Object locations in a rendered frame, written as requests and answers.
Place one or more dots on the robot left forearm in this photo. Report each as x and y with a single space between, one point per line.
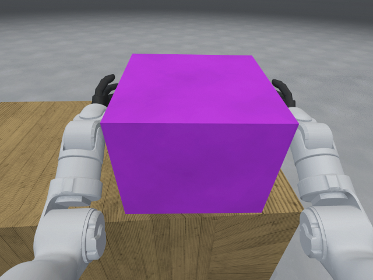
77 181

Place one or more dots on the robot right forearm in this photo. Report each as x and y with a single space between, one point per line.
321 177

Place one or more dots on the carton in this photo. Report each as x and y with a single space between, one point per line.
196 134

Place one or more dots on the pedestal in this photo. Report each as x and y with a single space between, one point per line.
162 246

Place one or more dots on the left robot hand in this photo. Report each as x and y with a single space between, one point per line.
102 91

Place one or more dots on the right robot hand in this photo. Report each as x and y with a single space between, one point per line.
284 93

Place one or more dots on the right robot upper arm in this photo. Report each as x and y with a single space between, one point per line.
340 237

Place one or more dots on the left robot upper arm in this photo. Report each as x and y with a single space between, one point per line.
67 241

